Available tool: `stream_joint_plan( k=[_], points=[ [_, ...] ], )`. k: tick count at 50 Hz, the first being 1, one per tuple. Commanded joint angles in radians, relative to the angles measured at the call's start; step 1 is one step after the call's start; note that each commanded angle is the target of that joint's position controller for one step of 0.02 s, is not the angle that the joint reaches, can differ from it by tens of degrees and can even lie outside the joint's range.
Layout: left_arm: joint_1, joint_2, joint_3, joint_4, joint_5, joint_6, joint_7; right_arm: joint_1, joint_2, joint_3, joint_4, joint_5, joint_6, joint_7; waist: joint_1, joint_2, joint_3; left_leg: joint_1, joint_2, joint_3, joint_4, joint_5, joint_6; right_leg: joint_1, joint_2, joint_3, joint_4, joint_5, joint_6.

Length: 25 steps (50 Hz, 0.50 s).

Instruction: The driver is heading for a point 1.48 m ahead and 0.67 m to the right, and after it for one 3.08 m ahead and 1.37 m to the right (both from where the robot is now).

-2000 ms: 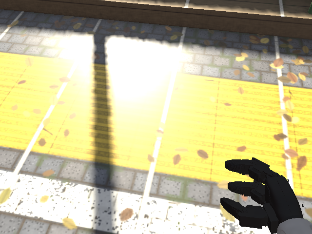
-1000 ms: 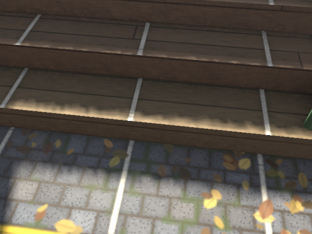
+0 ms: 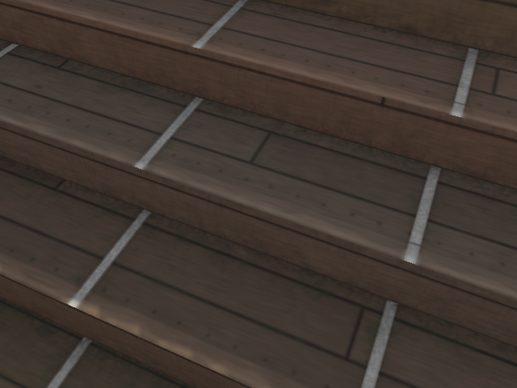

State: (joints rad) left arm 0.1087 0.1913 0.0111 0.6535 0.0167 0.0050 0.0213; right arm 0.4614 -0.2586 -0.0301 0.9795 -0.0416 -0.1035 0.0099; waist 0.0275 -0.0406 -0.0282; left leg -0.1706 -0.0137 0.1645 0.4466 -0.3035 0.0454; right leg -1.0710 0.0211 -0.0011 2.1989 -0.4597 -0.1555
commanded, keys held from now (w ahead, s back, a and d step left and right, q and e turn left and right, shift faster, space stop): w+e+shift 0.72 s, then w+shift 0.24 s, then w+q+shift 0.04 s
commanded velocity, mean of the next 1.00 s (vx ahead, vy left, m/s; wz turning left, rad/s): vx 1.00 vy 0.00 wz -0.80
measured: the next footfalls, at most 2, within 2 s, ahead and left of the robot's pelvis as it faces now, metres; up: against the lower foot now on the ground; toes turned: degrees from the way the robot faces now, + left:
right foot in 0.18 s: +0.25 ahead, -0.07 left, +0.15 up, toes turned -9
left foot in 0.50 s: +0.60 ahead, +0.01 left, +0.30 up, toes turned -27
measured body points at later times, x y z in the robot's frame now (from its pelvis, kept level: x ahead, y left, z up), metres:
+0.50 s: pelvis +0.42 -0.06 +0.19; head +0.46 -0.06 +0.64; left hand +0.51 +0.20 +0.06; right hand +0.64 -0.31 +0.22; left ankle +0.57 +0.02 -0.44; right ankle +0.24 -0.06 -0.52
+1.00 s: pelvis +0.78 -0.27 +0.41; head +0.80 -0.25 +0.86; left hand +1.04 -0.17 +0.27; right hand +0.70 -0.52 +0.32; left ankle +0.81 -0.11 +0.01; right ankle +0.75 -0.29 -0.29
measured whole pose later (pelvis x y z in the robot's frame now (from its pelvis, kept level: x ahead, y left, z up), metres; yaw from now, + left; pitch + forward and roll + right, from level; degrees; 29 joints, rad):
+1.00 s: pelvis +0.78 -0.27 +0.41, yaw -48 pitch +3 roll -2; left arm 0.29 0.26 0.05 0.82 0.03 -0.04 0.00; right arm 0.26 -0.14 -0.02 0.65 -0.05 -0.11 0.00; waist -0.06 -0.02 -0.08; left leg -0.78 0.00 -0.08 2.20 -0.24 0.10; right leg -0.45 0.19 -0.06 0.82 -0.43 -0.15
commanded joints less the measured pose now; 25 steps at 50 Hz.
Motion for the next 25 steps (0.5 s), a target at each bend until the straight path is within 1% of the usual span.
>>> stream_joint_plan(
  k=[1,2,3,4,5,6,7,8,9,10,11,12,13,14,15,16,17,18,19,20,21,22,23,24,25],
  points=[
    [-0.239,-0.095,-0.068,-0.244,-0.013,0.001,0.007,-0.088,0.012,0.036,0.006,0.012,-0.024,0.001,0.113,0.082,0.208,-0.290,0.287,-0.107,-0.465,-0.104,-0.010,-0.139,-0.041,0.053,-0.133,-0.004,-0.026],
    [-0.251,-0.051,-0.071,-0.247,-0.026,0.013,0.002,-0.082,-0.005,0.045,-0.001,0.019,-0.025,-0.010,0.101,0.049,0.197,-0.359,0.234,0.000,-0.541,0.160,0.006,0.003,-0.017,-0.066,-0.316,0.045,-0.006],
    [-0.202,-0.026,-0.061,-0.213,-0.022,0.015,-0.004,-0.110,-0.014,0.054,-0.022,0.037,-0.032,-0.026,0.122,0.023,0.171,-0.380,0.184,0.113,-0.513,0.604,0.007,0.177,-0.008,-0.144,-0.410,0.109,0.007],
    [-0.044,0.009,-0.049,-0.135,-0.012,0.025,-0.004,-0.195,-0.068,0.048,-0.066,0.056,-0.041,-0.029,0.198,0.039,-0.004,-0.363,0.134,0.206,-0.422,1.197,-0.008,0.470,0.043,-0.199,-0.474,0.170,-0.011],
    [0.039,0.040,-0.040,-0.109,-0.007,0.030,0.000,-0.198,-0.189,0.017,-0.101,0.078,-0.058,-0.038,0.233,0.085,-0.116,-0.230,0.185,0.178,-0.319,1.654,0.020,0.578,0.045,-0.220,-0.585,0.154,-0.016],
    [0.124,0.074,-0.030,-0.088,0.005,0.028,0.004,-0.213,-0.281,-0.016,-0.133,0.100,-0.075,-0.051,0.263,0.118,-0.211,-0.062,0.240,0.142,-0.150,1.916,0.031,0.618,0.049,-0.210,-0.730,0.105,-0.025],
    [0.267,0.094,-0.015,-0.059,0.006,0.023,0.005,-0.253,-0.335,-0.043,-0.157,0.098,-0.064,-0.056,0.320,0.183,-0.318,0.063,0.294,0.105,0.099,2.110,0.051,0.707,0.068,-0.195,-0.821,0.060,-0.034],
    [0.348,0.152,0.008,-0.039,-0.009,0.004,-0.004,-0.270,-0.343,-0.061,-0.208,0.093,-0.040,-0.042,0.315,0.213,-0.390,0.073,0.301,0.067,0.359,2.092,0.084,0.852,0.119,-0.150,-1.007,0.004,-0.028],
    [0.367,0.196,0.041,-0.017,-0.036,-0.026,-0.021,-0.293,-0.271,-0.065,-0.237,0.079,-0.015,-0.019,0.294,0.155,-0.322,-0.008,0.221,0.030,0.767,1.524,0.076,0.945,0.136,0.024,-1.450,0.105,-0.070],
    [0.200,0.212,0.075,0.005,-0.044,-0.028,-0.019,-0.335,-0.087,-0.027,-0.291,0.010,-0.005,0.020,0.164,-0.190,-0.088,-0.473,0.000,-0.073,1.247,0.182,0.006,0.968,0.122,0.325,-1.611,0.388,-0.139],
    [0.094,0.307,0.089,-0.043,-0.019,-0.005,-0.008,-0.219,-0.007,0.001,-0.441,-0.045,-0.027,0.028,0.012,-0.229,-0.214,-0.780,-0.079,-0.212,1.685,0.055,-0.029,1.112,-0.100,0.818,-1.736,0.649,-0.300],
    [0.120,0.284,0.087,-0.032,-0.018,-0.008,0.000,-0.299,0.049,0.027,-0.503,-0.045,-0.039,0.018,0.018,-0.086,-0.185,-0.937,-0.068,-0.254,1.860,0.014,-0.026,1.091,-0.155,0.987,-1.864,0.271,-0.324],
    [0.197,0.237,0.072,0.041,-0.002,-0.024,-0.003,-0.357,0.113,0.059,-0.541,-0.056,-0.040,0.008,-0.012,-0.001,0.009,-1.085,-0.041,-0.248,1.974,-0.030,-0.013,0.977,-0.147,0.939,-1.913,0.160,-0.267],
    [0.300,0.175,0.054,0.132,0.021,-0.042,-0.010,-0.460,0.167,0.090,-0.595,-0.072,-0.029,-0.001,-0.026,0.061,0.145,-1.192,-0.017,-0.237,1.998,-0.100,0.012,0.875,-0.102,0.771,-1.887,0.185,-0.196],
    [0.287,0.148,0.048,0.136,0.020,-0.060,-0.011,-0.441,0.154,0.098,-0.592,-0.065,-0.018,-0.007,-0.065,0.089,0.215,-1.200,0.007,-0.216,1.898,-0.112,0.010,0.766,-0.081,0.625,-1.871,0.272,-0.152],
    [0.235,0.109,0.032,0.133,0.015,-0.073,-0.017,-0.475,0.118,0.093,-0.610,-0.042,0.001,-0.020,-0.095,0.116,0.266,-1.107,0.019,-0.179,1.742,-0.128,0.009,0.592,-0.039,0.493,-1.906,0.314,-0.090],
    [0.210,0.106,0.029,0.153,0.022,-0.088,-0.023,-0.537,0.128,0.096,-0.650,-0.031,0.019,-0.036,-0.102,0.045,0.270,-1.079,0.014,-0.153,1.759,-0.255,0.009,0.504,-0.031,0.444,-1.948,0.382,-0.093],
    [0.242,0.119,0.034,0.180,0.024,-0.099,-0.023,-0.617,0.134,0.104,-0.699,-0.039,0.027,-0.044,-0.090,0.018,0.253,-1.060,0.032,-0.123,1.673,-0.308,0.016,0.486,-0.019,0.403,-1.998,0.452,-0.087],
    [0.269,0.149,0.044,0.197,0.011,-0.105,-0.020,-0.676,0.129,0.113,-0.754,-0.047,0.029,-0.048,-0.082,0.027,0.224,-0.930,0.065,-0.126,1.422,-0.340,0.026,0.449,-0.002,0.364,-2.073,0.467,-0.079],
    [0.217,0.176,0.058,0.168,-0.015,-0.090,0.002,-0.626,0.088,0.113,-0.757,-0.032,0.035,-0.041,-0.106,0.081,0.142,-0.524,0.062,-0.067,1.059,-0.247,0.007,0.306,0.011,0.299,-2.202,0.610,-0.111],
    [0.171,0.207,0.070,0.120,-0.064,-0.094,0.019,-0.489,0.059,0.089,-0.678,-0.012,0.033,-0.035,-0.152,0.136,-0.044,-0.041,-0.033,-0.003,0.885,-0.127,-0.005,0.227,0.063,0.233,-2.130,1.130,-0.117],
    [0.178,0.308,0.106,0.099,-0.058,-0.115,0.018,-0.338,0.031,0.057,-0.650,0.026,0.036,-0.052,-0.222,0.044,-0.210,0.199,-0.071,-0.035,0.846,-0.098,-0.022,0.311,0.004,0.286,-1.972,1.563,-0.127],
    [0.090,0.391,0.146,0.063,-0.036,-0.142,-0.001,-0.114,-0.051,0.008,-0.597,0.035,0.051,-0.069,-0.359,-0.033,-0.379,0.266,-0.033,-0.137,0.756,-0.103,0.000,0.521,-0.060,0.343,-1.703,1.838,-0.087],
    [-0.043,0.396,0.175,0.025,-0.048,-0.175,-0.019,0.070,-0.112,-0.030,-0.516,0.026,0.045,-0.075,-0.474,-0.011,-0.472,0.302,-0.065,-0.112,0.492,-0.080,-0.009,0.681,-0.050,0.326,-1.407,2.077,-0.045],
    [-0.105,0.216,0.144,-0.021,-0.012,-0.199,-0.047,0.070,-0.192,-0.058,-0.426,0.026,0.016,-0.066,-0.397,0.392,-0.430,0.375,0.104,-0.345,0.240,0.034,0.069,0.568,0.171,0.236,-0.860,0.958,0.052]
  ],
)
Keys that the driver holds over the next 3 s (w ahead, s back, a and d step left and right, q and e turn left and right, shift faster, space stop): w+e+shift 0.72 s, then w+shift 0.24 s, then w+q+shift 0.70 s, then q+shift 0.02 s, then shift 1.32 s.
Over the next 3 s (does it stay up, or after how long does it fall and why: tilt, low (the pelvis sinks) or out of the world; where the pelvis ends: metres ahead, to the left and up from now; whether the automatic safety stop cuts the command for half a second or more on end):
stays up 1.69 -0.71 0.93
